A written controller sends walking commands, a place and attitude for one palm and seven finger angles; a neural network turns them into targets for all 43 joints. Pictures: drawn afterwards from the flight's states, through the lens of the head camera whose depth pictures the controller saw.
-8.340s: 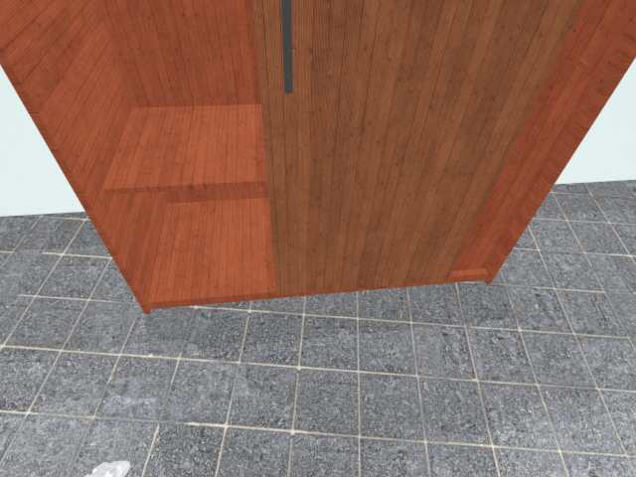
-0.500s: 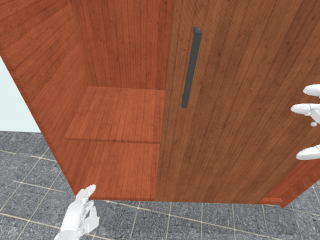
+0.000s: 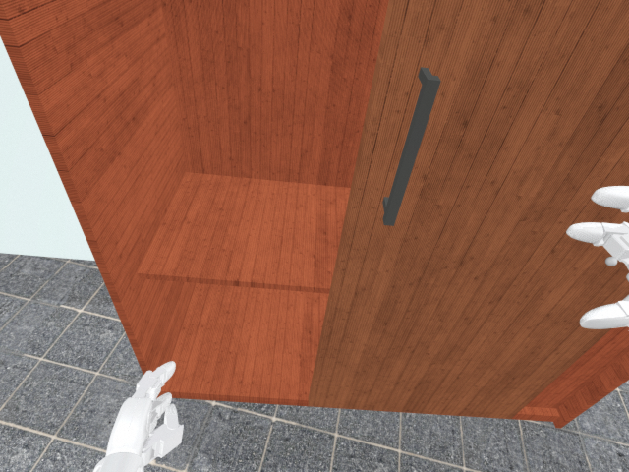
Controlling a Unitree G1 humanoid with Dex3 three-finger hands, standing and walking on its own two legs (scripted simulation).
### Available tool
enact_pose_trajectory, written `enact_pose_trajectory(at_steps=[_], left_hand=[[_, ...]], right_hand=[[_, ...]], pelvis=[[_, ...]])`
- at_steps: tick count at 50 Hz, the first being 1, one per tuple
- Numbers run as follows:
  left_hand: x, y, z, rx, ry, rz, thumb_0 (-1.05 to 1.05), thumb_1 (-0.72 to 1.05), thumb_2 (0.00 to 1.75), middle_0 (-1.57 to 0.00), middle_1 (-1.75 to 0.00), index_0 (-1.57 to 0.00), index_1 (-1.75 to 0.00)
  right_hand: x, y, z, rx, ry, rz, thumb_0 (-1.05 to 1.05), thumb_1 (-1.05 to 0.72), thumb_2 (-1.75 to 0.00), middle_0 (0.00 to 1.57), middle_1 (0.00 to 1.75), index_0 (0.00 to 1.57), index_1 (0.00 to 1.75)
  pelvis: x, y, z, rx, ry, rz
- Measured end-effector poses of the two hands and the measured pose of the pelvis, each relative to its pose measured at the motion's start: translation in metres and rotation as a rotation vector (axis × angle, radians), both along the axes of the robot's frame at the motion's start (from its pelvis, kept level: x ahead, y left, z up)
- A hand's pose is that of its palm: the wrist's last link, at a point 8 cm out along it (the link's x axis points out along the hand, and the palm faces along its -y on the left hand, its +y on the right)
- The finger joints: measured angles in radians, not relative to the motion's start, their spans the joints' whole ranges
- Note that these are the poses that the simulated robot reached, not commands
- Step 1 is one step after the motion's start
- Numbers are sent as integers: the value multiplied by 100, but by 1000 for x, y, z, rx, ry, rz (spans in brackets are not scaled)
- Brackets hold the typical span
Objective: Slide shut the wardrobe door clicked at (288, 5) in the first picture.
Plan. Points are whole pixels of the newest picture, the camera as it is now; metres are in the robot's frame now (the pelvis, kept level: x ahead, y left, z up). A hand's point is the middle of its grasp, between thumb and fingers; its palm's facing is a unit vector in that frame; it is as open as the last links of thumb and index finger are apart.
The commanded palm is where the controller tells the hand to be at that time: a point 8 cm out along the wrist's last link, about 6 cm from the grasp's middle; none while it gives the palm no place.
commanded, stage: move the hooked fingers beside the handle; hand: right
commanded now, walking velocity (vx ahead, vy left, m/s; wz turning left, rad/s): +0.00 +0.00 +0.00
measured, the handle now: (405, 153) +0.49 -0.11 +0.21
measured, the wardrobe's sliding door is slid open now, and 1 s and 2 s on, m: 0.46 0.46 0.46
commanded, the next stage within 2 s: none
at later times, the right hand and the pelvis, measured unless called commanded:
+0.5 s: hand (562, 234) +0.32 -0.25 +0.22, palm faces +0.06 +1.00 -0.07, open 14.0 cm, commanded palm +0.29 -0.29 +0.23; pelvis +0.01 -0.01 +0.00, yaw +0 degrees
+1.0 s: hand (518, 210) +0.36 -0.22 +0.22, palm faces +0.06 +1.00 -0.03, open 14.0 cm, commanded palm +0.34 -0.26 +0.22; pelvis +0.00 -0.01 +0.00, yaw +1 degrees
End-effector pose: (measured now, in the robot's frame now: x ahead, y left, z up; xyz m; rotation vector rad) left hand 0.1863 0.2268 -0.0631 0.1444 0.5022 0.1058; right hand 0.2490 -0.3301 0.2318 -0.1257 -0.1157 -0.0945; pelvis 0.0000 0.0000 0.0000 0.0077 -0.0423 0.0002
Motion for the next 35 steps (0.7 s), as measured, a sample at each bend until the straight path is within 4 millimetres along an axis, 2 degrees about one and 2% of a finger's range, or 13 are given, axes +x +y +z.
enact_pose_trajectory(at_steps=[14,29,35], left_hand=[[14,6,3,13,-1,12,2,90,90,-20,-30,-20,-30],[10,-15,-3,-8,46,-3,2,90,90,-20,-30,-20,-30],[3,-17,-6,-12,75,6,2,90,90,-21,-30,-20,-30]], right_hand=[[20,8,-5,26,-8,13,-1,51,-30,31,120,30,121],[52,37,-7,58,-8,54,-1,51,-30,31,120,30,121],[66,41,-9,68,9,35,-1,50,-30,31,120,30,121]], pelvis=[[10,1,-1,-6,10,0],[9,-9,0,-6,13,0],[8,-11,1,-6,13,8]])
